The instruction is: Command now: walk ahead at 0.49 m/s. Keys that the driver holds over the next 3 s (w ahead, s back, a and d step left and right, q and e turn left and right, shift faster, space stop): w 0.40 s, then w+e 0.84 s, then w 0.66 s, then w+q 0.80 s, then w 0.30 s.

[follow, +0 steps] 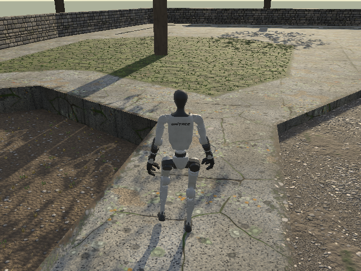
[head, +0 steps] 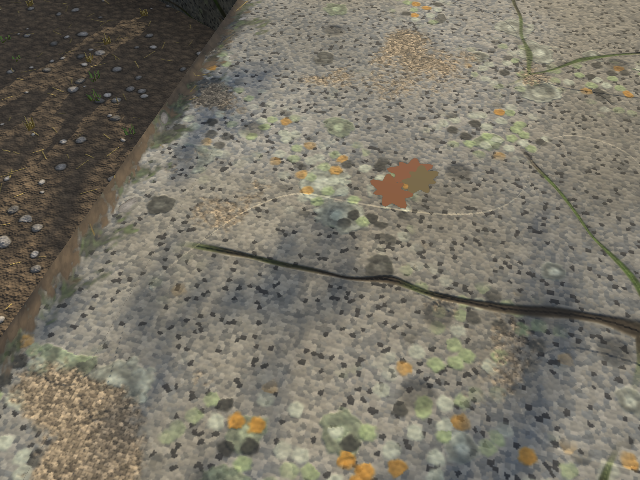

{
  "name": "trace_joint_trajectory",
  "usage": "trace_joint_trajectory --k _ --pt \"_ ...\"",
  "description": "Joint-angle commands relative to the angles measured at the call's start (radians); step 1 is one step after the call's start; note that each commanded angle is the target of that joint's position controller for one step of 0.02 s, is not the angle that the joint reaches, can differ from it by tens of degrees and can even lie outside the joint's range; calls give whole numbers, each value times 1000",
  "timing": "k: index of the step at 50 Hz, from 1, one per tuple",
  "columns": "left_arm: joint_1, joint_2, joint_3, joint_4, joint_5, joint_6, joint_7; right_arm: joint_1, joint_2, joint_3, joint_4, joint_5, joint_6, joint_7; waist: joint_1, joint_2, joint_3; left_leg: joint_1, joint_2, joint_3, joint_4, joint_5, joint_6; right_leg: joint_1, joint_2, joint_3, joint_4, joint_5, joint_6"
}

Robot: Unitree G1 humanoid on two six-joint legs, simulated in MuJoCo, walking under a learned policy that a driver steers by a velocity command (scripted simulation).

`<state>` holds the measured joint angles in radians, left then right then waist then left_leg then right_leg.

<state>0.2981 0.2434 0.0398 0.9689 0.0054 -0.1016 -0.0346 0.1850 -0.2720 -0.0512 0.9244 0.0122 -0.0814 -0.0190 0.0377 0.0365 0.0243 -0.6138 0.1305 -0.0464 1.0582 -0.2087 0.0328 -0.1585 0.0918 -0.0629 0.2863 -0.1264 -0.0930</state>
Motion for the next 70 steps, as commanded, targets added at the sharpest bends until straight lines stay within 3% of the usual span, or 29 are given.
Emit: trace_joint_trajectory --k 1,5,10,13,15,16,17,18,19,21,23,27,33,38,41,43,44,45,46,47,48,49,53,58,64,67,68,69,70 --pt "-39 153 29 -59 -2 -15 24 4 -58 -16 -50 -12 2 -3 -38 -68 40 -71 42 -25 -139 154 -32 -52 -300 247 -222 -15 -158" --pt "34 165 29 -37 -15 -3 38 -136 -34 -6 -89 -6 -13 12 10 -70 45 -32 -4 23 -384 326 -42 -5 -265 158 -209 50 -117" --pt "122 172 35 5 -23 21 40 -265 -39 5 -144 7 -23 41 48 -73 70 -47 -35 30 -523 269 -25 158 -319 153 -138 93 -109" --pt "106 193 45 6 -24 38 43 -228 -78 -5 -153 11 -32 55 4 -105 37 38 -63 44 -568 151 16 234 -356 165 -48 250 -85" --pt "73 177 38 -9 -18 47 43 11 -151 -45 -85 9 -35 49 -119 -105 -111 377 -117 88 -595 139 68 182 -282 102 231 526 -42" --pt "79 138 18 -39 1 45 44 209 -230 -68 -42 -5 -33 39 -184 -11 -273 695 54 -103 -557 151 138 -17 -220 52 543 319 -6" --pt "195 5 -18 -45 -2 21 33 276 -295 -83 -14 -10 -24 43 -117 259 -383 1018 264 -584 -673 -60 294 -433 -25 45 880 -324 64" --pt "144 107 2 -34 -28 -3 31 260 -190 -53 -24 -3 -26 45 -152 177 -364 1009 255 -669 -751 -155 277 -550 -60 188 1010 -447 48" --pt "52 165 18 -64 -53 -20 27 171 -147 -38 -42 -3 -29 42 -139 132 -222 889 224 -513 -764 -101 231 -616 -113 179 1030 -366 29" --pt "-22 155 24 -74 -39 -21 37 40 -98 -24 -69 -15 -32 43 -83 16 -93 633 157 -303 -819 91 197 -546 -201 144 931 -209 35" --pt "14 116 26 -61 -36 10 37 14 -64 -15 -61 -26 -39 47 -38 40 -66 517 118 -189 -882 149 179 -447 -232 156 871 -149 42" --pt "-37 88 29 -87 -34 42 41 54 -104 -28 -26 -31 -48 31 -31 16 -1 474 110 -41 -943 248 181 -523 -225 188 755 -25 68" --pt "-212 58 19 -154 -21 33 15 88 -123 -27 -11 -23 -40 5 -82 7 44 505 78 138 -976 278 130 -503 -194 102 433 249 69" --pt "-333 53 12 -238 -26 33 -18 163 -144 -37 19 -8 -1 -2 -113 -4 74 726 147 185 -880 423 116 -591 -175 48 333 132 32" --pt "-277 93 33 -261 -28 38 -35 126 -183 -49 -4 -5 23 -14 -51 48 4 767 157 229 -700 858 84 -440 -99 -37 332 -17 -17" --pt "-22 179 84 -208 -33 43 -26 97 -191 -50 -24 -4 39 -23 89 43 -136 655 107 264 -345 946 39 -77 -22 -49 265 4 -80" --pt "128 275 118 -180 -30 54 -1 115 -164 -36 -52 -21 27 -23 134 -96 -241 392 53 270 -23 583 -4 236 -182 215 244 9 -148" --pt "82 340 123 -210 -37 49 4 190 -19 7 -100 -32 -12 1 20 -310 -346 -50 -196 137 348 -328 -69 558 -429 821 99 -109 -368" --pt "118 259 99 -210 -23 46 5 86 -114 -10 -118 7 -63 22 91 -193 -389 -173 -156 -66 405 -340 -35 587 -430 872 7 -155 -346" --pt "80 204 86 -212 -16 37 9 5 -138 -16 -147 38 -83 30 87 -148 -254 -225 -104 -57 364 -264 -8 485 -392 702 11 -97 -292" --pt "7 173 77 -224 -19 28 6 -6 -126 -15 -146 26 -88 24 31 -33 -153 -179 -56 -51 248 -188 -4 311 -342 572 4 11 -250" --pt "-57 136 66 -241 -20 25 7 -11 -139 -26 -137 -2 -79 14 -5 -16 -111 -104 -25 -43 152 -154 -14 182 -304 483 -9 103 -222" --pt "-74 167 70 -263 -17 23 26 4 -103 -28 -160 -28 -33 10 -60 -50 -54 8 -16 -15 -34 -72 -74 -41 -250 378 -74 249 -225" --pt "-4 197 81 -253 -28 38 48 -182 -60 -10 -224 -24 -33 14 9 -99 -23 84 -91 11 -422 260 -99 -122 -162 291 -55 151 -143" --pt "65 176 76 -229 -28 52 55 -236 -116 -24 -264 -6 -55 39 25 -143 -33 128 -115 -26 -576 228 -55 36 -236 429 70 60 -108" --pt "53 136 60 -233 -17 54 53 -53 -158 -47 -220 -23 -71 37 -68 -154 -119 391 -104 -3 -624 183 26 45 -184 404 267 244 -61" --pt "54 97 41 -252 -2 51 50 101 -210 -60 -205 -35 -72 31 -132 -62 -255 639 49 -161 -596 174 93 -75 -124 331 532 115 -24" --pt "218 38 25 -253 -35 38 47 215 -289 -87 -148 -34 -57 38 -78 280 -364 963 252 -620 -680 -31 272 -442 25 219 863 -355 53" --pt "197 128 35 -235 -46 33 49 215 -197 -66 -152 -2 -53 45 -106 201 -304 952 268 -749 -758 -286 260 -588 -29 267 986 -446 56"
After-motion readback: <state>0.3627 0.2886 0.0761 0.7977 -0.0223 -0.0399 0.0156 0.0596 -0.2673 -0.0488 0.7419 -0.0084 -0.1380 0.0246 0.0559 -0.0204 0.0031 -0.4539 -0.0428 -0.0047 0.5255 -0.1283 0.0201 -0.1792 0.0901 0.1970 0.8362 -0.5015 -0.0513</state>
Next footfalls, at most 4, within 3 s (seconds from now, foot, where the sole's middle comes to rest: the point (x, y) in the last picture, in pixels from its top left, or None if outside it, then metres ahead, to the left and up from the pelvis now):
0.30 left None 0.36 0.17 -0.78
0.88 right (389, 422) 0.64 -0.09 -0.78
1.34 left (351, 297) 0.97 0.00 -0.78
1.86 right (485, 273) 1.06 -0.36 -0.78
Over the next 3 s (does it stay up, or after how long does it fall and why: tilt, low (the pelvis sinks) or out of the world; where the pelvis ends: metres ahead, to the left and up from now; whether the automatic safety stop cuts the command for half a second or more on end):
stays up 1.57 -0.43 -0.01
